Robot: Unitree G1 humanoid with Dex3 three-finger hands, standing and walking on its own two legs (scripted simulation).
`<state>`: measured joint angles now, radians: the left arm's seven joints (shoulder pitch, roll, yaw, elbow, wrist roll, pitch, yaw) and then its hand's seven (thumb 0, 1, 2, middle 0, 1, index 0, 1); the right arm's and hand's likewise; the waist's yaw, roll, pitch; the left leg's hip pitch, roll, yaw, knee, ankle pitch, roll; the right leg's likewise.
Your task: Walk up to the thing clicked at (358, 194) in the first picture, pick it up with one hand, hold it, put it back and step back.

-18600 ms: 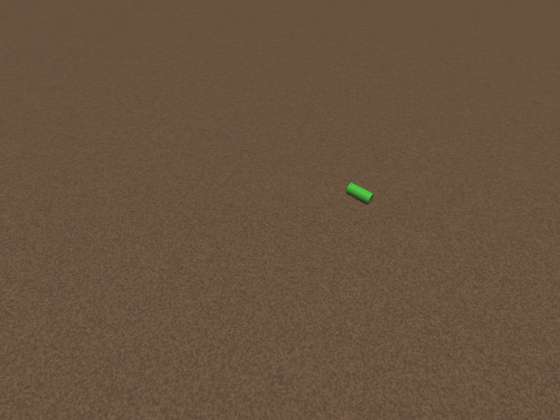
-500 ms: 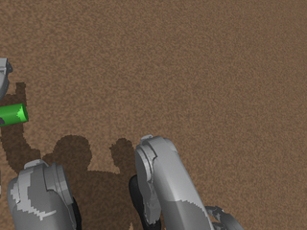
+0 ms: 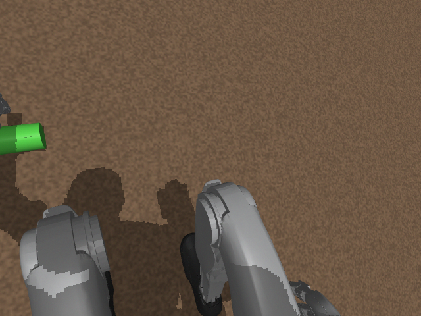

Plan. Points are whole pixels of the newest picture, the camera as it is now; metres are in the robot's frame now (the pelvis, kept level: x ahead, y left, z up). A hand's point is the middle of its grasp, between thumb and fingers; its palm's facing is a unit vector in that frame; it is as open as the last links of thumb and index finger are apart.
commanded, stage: rest palm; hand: left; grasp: from above
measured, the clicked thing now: (6, 140) +0.47 +0.31 -0.29
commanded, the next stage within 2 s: close in 1.54 s
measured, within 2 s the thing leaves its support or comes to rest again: neither
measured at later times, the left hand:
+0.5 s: hand (2, 140) +0.46 +0.30 -0.24, palm faces -0.44 -0.10 -0.89, open 14.1 cm
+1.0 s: hand (7, 145) +0.45 +0.30 -0.25, palm faces -0.42 -0.07 -0.90, open 14.2 cm
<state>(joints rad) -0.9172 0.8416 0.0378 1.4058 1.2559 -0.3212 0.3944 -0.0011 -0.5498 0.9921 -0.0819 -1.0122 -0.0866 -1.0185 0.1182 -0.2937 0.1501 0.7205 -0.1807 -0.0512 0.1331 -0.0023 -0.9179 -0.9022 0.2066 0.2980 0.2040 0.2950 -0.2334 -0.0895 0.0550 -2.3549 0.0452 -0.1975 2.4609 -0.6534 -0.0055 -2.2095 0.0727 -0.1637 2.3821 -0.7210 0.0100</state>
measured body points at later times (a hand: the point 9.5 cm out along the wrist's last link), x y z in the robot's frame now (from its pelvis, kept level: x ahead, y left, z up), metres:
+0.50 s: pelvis +0.00 +0.00 -0.01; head +0.27 +0.10 +0.33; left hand +0.48 +0.31 -0.19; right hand +0.05 -0.25 -0.09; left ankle +0.08 +0.13 -0.28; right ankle +0.09 -0.11 -0.28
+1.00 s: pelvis +0.00 +0.01 -0.01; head +0.26 +0.13 +0.33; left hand +0.47 +0.30 -0.20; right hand +0.07 -0.25 -0.08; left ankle +0.08 +0.13 -0.28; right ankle +0.09 -0.11 -0.28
